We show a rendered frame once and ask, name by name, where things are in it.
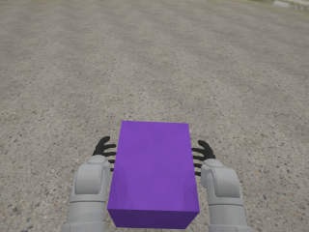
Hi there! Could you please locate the robot left forearm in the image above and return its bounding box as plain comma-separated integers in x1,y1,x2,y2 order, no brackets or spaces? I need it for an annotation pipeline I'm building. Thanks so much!
61,155,111,232

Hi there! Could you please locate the left robot hand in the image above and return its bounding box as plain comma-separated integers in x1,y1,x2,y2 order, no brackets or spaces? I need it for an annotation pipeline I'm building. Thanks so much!
92,135,117,172

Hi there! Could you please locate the right robot hand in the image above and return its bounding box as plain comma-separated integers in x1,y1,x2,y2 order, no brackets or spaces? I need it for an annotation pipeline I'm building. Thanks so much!
191,140,216,177

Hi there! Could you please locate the carton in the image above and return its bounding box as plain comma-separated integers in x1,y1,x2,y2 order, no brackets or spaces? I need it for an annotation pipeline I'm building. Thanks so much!
107,120,200,230

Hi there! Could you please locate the robot right forearm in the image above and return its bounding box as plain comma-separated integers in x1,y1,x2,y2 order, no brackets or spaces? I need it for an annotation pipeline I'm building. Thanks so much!
200,159,252,232

